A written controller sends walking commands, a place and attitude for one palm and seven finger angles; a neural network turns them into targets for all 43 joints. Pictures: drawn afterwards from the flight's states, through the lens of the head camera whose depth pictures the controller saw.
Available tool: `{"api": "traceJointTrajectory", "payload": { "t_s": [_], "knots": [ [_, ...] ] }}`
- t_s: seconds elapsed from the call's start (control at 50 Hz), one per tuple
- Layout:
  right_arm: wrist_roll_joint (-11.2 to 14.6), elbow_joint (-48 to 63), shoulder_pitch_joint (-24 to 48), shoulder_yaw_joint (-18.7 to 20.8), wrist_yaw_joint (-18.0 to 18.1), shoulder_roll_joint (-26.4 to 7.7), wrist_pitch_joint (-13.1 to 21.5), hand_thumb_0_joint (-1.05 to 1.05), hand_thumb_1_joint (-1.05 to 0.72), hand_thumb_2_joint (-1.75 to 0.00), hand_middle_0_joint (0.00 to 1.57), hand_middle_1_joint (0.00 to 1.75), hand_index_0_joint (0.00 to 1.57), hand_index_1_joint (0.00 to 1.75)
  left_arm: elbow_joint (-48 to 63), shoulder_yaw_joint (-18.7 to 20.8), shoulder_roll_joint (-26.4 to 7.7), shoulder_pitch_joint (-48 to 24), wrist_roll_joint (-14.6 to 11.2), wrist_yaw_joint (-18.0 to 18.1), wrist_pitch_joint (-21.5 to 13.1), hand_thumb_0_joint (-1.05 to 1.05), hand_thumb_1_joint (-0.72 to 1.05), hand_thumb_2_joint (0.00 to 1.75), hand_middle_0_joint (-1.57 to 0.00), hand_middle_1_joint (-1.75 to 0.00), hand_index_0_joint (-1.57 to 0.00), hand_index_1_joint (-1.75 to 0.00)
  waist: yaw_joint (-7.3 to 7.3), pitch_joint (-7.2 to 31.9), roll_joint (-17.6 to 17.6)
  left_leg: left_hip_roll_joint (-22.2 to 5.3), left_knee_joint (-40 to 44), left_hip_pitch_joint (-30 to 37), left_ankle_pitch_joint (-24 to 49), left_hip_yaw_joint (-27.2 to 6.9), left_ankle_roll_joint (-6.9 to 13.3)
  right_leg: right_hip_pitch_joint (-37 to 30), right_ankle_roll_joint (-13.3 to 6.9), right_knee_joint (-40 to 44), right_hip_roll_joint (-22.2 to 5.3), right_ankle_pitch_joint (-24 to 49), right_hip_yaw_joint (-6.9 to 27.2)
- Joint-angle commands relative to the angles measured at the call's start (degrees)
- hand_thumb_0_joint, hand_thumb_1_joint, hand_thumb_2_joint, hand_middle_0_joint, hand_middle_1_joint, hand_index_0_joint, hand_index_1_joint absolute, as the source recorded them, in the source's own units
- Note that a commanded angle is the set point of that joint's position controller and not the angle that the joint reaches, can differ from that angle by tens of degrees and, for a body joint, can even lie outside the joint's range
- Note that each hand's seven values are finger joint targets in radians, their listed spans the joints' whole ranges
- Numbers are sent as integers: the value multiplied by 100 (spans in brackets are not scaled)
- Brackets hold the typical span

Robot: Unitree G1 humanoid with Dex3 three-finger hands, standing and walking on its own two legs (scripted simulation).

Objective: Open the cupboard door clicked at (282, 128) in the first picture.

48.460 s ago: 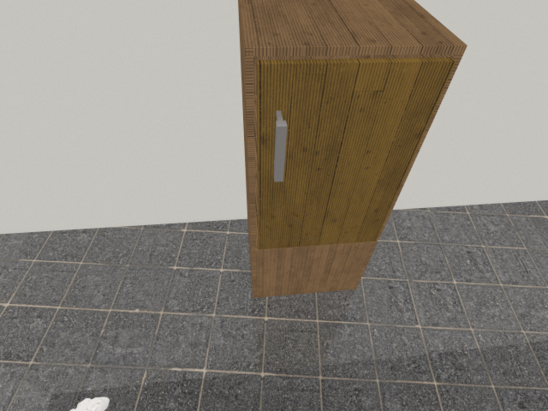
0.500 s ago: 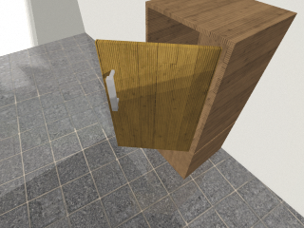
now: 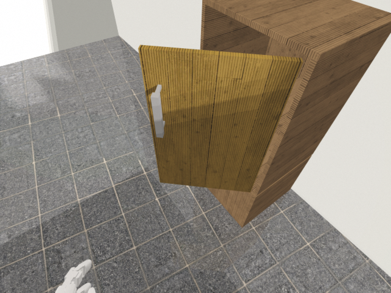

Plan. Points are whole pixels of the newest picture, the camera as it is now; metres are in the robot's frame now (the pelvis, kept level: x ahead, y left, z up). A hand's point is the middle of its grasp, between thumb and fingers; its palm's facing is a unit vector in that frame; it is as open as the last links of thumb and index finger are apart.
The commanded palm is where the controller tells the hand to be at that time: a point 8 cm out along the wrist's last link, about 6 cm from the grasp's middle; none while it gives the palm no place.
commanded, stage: raise the hand with hooked fingers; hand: left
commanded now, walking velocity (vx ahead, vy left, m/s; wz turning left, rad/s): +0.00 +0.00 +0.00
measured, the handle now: (159, 112) +0.56 +0.14 +0.03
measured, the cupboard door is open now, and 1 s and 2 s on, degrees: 47 47 47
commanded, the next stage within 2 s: move the hooked fingers beside the handle in 1.98 s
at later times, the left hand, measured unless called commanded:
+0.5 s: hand (93, 277) +0.15 +0.20 -0.01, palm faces +0.05 -0.99 -0.10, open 9.8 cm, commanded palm +0.15 +0.26 -0.02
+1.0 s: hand (79, 244) +0.21 +0.24 +0.00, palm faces -0.07 -1.00 -0.05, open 12.8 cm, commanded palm +0.19 +0.30 +0.02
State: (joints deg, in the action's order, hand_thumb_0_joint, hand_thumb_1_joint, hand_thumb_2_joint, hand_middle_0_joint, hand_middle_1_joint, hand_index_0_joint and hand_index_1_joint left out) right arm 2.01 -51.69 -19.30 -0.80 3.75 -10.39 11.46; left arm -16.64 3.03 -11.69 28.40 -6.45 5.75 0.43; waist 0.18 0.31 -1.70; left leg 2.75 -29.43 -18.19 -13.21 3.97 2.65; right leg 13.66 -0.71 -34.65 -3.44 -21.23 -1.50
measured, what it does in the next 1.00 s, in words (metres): lowers itself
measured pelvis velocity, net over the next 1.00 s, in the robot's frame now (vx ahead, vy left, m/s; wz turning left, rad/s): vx -0.04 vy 0.00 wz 0.00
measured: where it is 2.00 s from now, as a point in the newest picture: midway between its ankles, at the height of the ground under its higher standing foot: outside the picture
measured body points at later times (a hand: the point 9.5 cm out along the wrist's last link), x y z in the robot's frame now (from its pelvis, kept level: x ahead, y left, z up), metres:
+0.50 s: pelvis -0.04 -0.05 -0.08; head +0.01 -0.04 +0.36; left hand +0.14 +0.25 -0.01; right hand +0.18 -0.29 -0.14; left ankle +0.02 +0.09 -0.73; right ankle -0.05 -0.13 -0.73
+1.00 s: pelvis -0.04 +0.00 -0.05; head +0.01 +0.02 +0.39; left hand +0.20 +0.30 +0.00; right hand +0.12 -0.26 -0.12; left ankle +0.02 +0.09 -0.73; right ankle -0.05 -0.13 -0.73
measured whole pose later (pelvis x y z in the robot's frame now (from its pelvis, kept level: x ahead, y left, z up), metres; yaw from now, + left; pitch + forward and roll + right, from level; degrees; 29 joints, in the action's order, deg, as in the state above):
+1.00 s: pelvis -0.04 +0.00 -0.05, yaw +0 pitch +11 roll -3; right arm 2.8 -33.5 -16.6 0.0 4.8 -15.9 14.8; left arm -10.8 19.5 -21.2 12.4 -20.7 -28.0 -19.9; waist -1.0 5.6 0.7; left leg -1.7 -57.1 -45.8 -22.3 0.7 2.6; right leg 36.5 0.3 -54.2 0.9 -28.5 -3.4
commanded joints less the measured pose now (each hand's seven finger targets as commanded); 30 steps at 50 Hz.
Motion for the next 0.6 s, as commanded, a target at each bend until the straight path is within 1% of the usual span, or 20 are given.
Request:
{"api": "traceJointTrajectory", "payload": {
  "t_s": [0.0, 0.02, 0.04, 0.06, 0.08, 0.1, 0.12, 0.14, 0.16, 0.2, 0.22, 0.28, 0.32, 0.34, 0.4, 0.44, 0.5, 0.52, 0.56, 0.58],
  "knots": [
    [-20, 1373, 736, 404, 97, -1118, 694, 0, -90, -90, 20, 30, 20, 30, 1847, 372, -361, -959, -300, -218, -1044, 0, 74, 83, -21, -40, -21, -40, -367, -45, 225, -373, 11, 2, -390, -829, -233, 1475, -55, 393, 349, 271, -442],
    [-36, 1476, 723, 443, 50, -1150, 636, 0, -90, -90, 20, 30, 20, 30, 970, 768, -539, -489, -292, -434, -1284, 0, 71, 82, -21, -42, -21, -42, -266, -311, -181, -278, -292, -482, -414, -761, -235, 1634, -73, 358, 356, 103, -479],
    [-100, 1599, 769, 474, -2, -1118, 568, 0, -90, -90, 20, 30, 20, 30, 513, 837, -367, -91, -377, -740, -1644, 0, 69, 81, -22, -43, -22, -43, -121, -142, -843, -277, -687, -763, -30, -696, -226, 1934, -75, 57, 418, 217, -516],
    [-144, 1721, 915, 558, -50, -1093, 507, 0, -90, -90, 20, 30, 20, 30, 40, 1134, -374, 516, -473, -1098, -2020, 0, 67, 80, -22, -45, -22, -45, 88, 114, -1259, -296, -1093, -1051, 357, -619, -245, 2183, -84, -406, 485, 521, -559],
    [-179, 1849, 1017, 619, -109, -1096, 457, 0, -90, -90, 20, 30, 20, 30, -92, 1183, -306, 768, -573, -1515, -2423, 0, 64, 79, -22, -47, -22, -47, 221, 376, -1601, -295, -1400, -1441, 434, -543, -296, 2321, -84, -859, 510, 655, -577],
    [-171, 2036, 1186, 661, -169, -1117, 452, 0, -90, -90, 20, 30, 20, 30, -86, 1126, -288, 773, -680, -1949, -2783, 0, 62, 78, -22, -48, -22, -48, 289, 554, -1617, -250, -1672, -1721, 431, -450, -305, 2394, -83, -1130, 487, 855, -481],
    [-106, 2225, 1218, 712, -258, -1117, 449, 0, -90, -90, 20, 30, 20, 30, -330, 1419, -558, 892, -742, -2386, -3035, 0, 60, 77, -22, -50, -22, -50, 448, 751, -1038, -205, -1859, -1795, 570, -409, -336, 2273, -155, -1349, 430, 1132, -331],
    [-98, 2401, 1309, 717, -319, -1165, 473, 0, -90, -90, 20, 30, 20, 30, -133, 1377, -657, 614, -870, -2823, -3269, 0, 57, 76, -22, -51, -22, -51, 379, 969, -620, -165, -2071, -1880, 544, -364, -334, 2297, -154, -1491, 379, 1253, -222],
    [-59, 2602, 1357, 729, -341, -1190, 480, 0, -90, -90, 20, 30, 20, 30, 98, 1749, -1121, 438, -967, -3159, -3375, 0, 55, 75, -22, -53, -22, -53, 392, 1284, -174, -146, -2252, -1946, 505, -317, -302, 2239, -147, -1571, 335, 1271, -64],
    [-3, 2935, 1415, 685, -281, -1154, 455, 0, -90, -90, 20, 30, 20, 30, 843, 2083, -1472, 22, -1241, -3458, -3262, 0, 50, 73, -23, -55, -23, -55, 424, 1853, 396, -110, -2461, -1969, 346, -177, -205, 2133, -60, -1538, 296, 1146, 241],
    [-23, 2982, 1291, 683, -237, -1152, 441, 0, -90, -90, 20, 30, 20, 30, 1239, 2300, -1728, -370, -1377, -3484, -3191, 0, 48, 72, -23, -57, -23, -57, 392, 2005, 579, -136, -2569, -1977, 278, -214, -190, 2168, -49, -1574, 324, 983, 339],
    [-38, 2969, 1001, 591, -106, -1001, 445, 0, -90, -90, 20, 30, 20, 30, 2605, 2385, -1739, -1226, -1712, -3338, -3417, 0, 41, 69, -24, -62, -24, -62, 113, 2306, 1060, -282, -2840, -1750, 289, -347, -108, 2265, 88, -1461, 307, 1036, 627],
    [-72, 2723, 834, 536, 5, -1019, 493, 0, -90, -90, 20, 30, 20, 30, 3216, 2210, -1796, -2122, -1712, -3184, -3671, 0, 36, 67, -24, -64, -24, -64, -217, 2098, 969, -370, -3109, -1828, 235, -469, -71, 2614, 104, -1538, 368, 1057, 710],
    [-69, 2597, 819, 529, 57, -1012, 525, 0, -90, -90, 20, 30, 20, 30, 3110, 2064, -1658, -2201, -1662, -3160, -3743, 0, 34, 66, -24, -66, -24, -66, -293, 1936, 979, -397, -3152, -1941, 84, -489, -65, 2806, 78, -1512, 383, 780, 722],
    [0, 2360, 850, 446, 170, -1166, 654, 0, -90, -90, 20, 30, 20, 30, 2288, 1583, -1508, -2303, -1596, -3396, -3632, 0, 27, 63, -25, -70, -25, -70, -517, 1097, 782, -447, -3215, -2399, -560, -589, -33, 3335, 92, -1290, 430, -275, 744],
    [76, 2372, 839, 387, 260, -1281, 701, 0, -90, -90, 20, 30, 20, 30, 1744, 1479, -1668, -2403, -1614, -3719, -3214, 0, 22, 61, -25, -74, -25, -74, -504, 1037, 594, -442, -3214, -2543, -703, -617, 4, 3254, 191, -1067, 380, -557, 972],
    [131, 2586, 833, 358, 318, -1352, 639, 0, -90, -90, 20, 30, 20, 30, 1256, 1874, -2211, -2158, -1518, -3971, -2314, 0, 15, 58, -25, -78, -25, -78, -234, 1477, 340, -391, -2982, -2479, -538, -602, 51, 2664, 266, -799, 243, -558, 1109],
    [134, 2632, 852, 358, 301, -1352, 607, 0, -90, -90, 20, 30, 20, 30, 1047, 2240, -2427, -1970, -1607, -3987, -2044, 0, 13, 57, -25, -80, -25, -80, -44, 1648, 323, -379, -2918, -2379, -319, -636, 34, 2383, 260, -848, 256, -271, 1060],
    [126, 2802, 888, 354, 235, -1229, 522, 0, -90, -90, 20, 30, 20, 30, 1263, 2775, -2589, -1584, -1797, -3866, -1801, 0, 8, 55, -26, -82, -26, -82, 201, 2154, 159, -369, -2735, -2183, 110, -626, 7, 1767, 366, -920, 163, 628, 983],
    [110, 2856, 903, 351, 202, -1160, 495, 0, -90, -90, 20, 30, 20, 30, 1481, 2880, -2477, -1485, -1920, -3743, -1812, 0, 6, 54, -26, -84, -26, -84, 271, 2287, 96, -361, -2653, -2117, 253, -618, -13, 1591, 421, -964, 142, 1013, 929]
  ]
}}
